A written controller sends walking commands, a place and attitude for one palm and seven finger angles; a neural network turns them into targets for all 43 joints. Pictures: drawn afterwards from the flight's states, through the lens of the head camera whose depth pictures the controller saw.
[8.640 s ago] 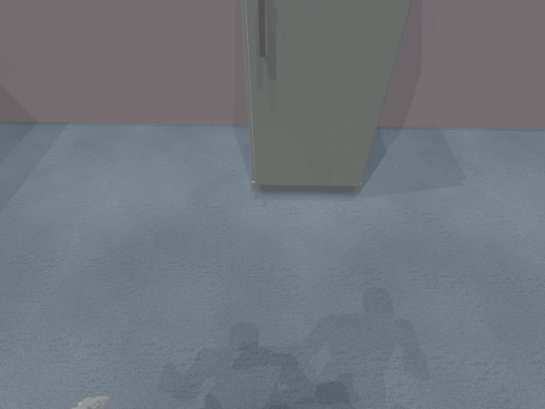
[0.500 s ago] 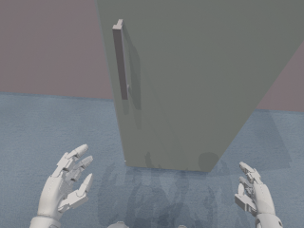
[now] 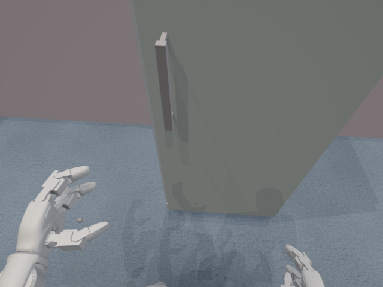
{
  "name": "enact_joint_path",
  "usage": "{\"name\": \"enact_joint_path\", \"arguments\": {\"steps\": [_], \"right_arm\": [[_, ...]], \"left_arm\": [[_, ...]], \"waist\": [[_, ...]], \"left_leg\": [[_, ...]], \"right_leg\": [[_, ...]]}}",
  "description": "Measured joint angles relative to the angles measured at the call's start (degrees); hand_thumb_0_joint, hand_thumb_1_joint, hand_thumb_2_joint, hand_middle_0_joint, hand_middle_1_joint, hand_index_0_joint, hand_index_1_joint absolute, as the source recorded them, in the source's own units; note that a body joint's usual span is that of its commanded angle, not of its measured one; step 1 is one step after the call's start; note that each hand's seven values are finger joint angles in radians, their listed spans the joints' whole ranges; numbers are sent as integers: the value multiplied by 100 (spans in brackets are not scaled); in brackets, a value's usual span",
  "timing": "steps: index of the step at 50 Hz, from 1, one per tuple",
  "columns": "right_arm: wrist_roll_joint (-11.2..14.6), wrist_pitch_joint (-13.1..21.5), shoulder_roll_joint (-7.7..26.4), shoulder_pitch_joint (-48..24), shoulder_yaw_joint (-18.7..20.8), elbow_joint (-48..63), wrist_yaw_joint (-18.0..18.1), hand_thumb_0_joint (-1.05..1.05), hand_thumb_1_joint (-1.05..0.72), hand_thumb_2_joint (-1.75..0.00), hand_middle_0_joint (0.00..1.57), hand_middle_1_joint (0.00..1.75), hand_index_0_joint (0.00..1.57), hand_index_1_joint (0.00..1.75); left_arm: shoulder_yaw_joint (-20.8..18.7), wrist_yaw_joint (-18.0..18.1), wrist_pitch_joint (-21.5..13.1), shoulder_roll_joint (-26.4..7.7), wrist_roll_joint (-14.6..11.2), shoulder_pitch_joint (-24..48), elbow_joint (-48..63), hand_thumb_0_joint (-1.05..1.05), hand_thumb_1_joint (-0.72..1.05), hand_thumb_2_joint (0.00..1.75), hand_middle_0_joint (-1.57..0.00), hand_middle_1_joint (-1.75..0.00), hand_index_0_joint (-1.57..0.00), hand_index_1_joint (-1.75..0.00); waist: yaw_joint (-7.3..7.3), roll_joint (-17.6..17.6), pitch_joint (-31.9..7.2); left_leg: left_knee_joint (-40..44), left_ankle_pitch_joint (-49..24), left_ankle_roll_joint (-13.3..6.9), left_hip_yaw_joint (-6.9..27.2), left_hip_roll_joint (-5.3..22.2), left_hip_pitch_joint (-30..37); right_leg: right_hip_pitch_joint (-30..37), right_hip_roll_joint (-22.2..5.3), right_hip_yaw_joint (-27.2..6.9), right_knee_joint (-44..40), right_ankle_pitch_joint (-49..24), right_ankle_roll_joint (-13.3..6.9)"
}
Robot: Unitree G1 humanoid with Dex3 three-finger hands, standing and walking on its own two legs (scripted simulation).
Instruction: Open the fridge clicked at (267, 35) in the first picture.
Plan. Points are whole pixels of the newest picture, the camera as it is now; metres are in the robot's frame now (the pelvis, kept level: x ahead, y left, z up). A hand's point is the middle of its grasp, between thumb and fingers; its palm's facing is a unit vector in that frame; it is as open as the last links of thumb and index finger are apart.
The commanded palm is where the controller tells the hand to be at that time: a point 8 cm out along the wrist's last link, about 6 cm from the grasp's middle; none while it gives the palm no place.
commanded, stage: raise the hand to about handle height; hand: left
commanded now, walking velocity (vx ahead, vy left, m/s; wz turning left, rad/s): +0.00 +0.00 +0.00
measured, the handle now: (166, 87) +0.51 +0.09 +0.14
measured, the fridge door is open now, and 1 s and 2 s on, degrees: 0 0 0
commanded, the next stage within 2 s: move the hooked fingers beside the handle in 1.22 s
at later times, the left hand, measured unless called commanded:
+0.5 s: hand (44, 182) +0.26 +0.26 +0.13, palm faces +0.06 -1.00 -0.06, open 13.8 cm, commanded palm +0.23 +0.31 +0.14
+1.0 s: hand (41, 159) +0.28 +0.27 +0.16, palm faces +0.05 -1.00 -0.05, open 14.0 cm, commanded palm +0.25 +0.31 +0.17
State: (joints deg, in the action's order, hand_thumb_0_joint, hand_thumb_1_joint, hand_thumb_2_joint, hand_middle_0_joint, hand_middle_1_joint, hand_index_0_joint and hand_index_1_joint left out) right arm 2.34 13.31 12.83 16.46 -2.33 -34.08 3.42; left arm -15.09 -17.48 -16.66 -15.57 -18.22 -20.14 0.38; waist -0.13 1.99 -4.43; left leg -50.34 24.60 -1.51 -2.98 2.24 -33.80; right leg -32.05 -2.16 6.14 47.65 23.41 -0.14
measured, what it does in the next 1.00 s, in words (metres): stands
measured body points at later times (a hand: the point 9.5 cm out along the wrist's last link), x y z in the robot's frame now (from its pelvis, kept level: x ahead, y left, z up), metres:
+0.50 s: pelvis +0.01 +0.00 +0.02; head +0.01 +0.00 +0.47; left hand +0.25 +0.32 +0.14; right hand +0.20 -0.22 -0.04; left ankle +0.01 +0.10 -0.70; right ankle +0.01 -0.12 -0.70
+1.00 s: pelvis +0.01 -0.01 +0.03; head +0.01 -0.02 +0.48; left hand +0.27 +0.32 +0.17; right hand +0.18 -0.25 -0.04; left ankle +0.01 +0.10 -0.70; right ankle +0.01 -0.12 -0.70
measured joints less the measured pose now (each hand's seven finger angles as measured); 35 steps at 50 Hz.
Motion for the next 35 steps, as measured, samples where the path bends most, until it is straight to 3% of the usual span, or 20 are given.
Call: {"name": "enact_joint_path", "arguments": {"steps": [9, 22, 35], "right_arm": [[69, 181, 320, -105, 142, -37, 97, 2, -91, -90, 20, 30, 20, 30], [103, 168, 180, -337, -123, 66, 171, 2, -91, -90, 20, 30, 20, 30], [137, 106, 209, -251, -226, -130, 290, 2, -91, -90, 21, 30, 20, 30]], "left_arm": [[-141, -241, 221, -194, -65, 315, -68, 0, -14, 45, -27, -97, -28, -97], [-569, -553, 971, -530, -163, 1230, -601, -1, -42, 33, -29, -115, -30, -115], [-1014, -944, 1415, -897, -185, 2112, -1240, -1, -50, 30, -30, -120, -30, -120]], "waist": [[-54, -50, 57], [-207, 9, 134], [-230, 61, 285]], "left_leg": [[329, -91, -32, 5, -39, 421], [973, -350, -21, 11, -76, 1133], [1507, -596, 19, 1, -81, 1633]], "right_leg": [[455, -7, 13, -387, -123, 41], [1178, 9, 34, -1041, -381, 42], [1651, 45, 32, -1530, -598, 5]]}}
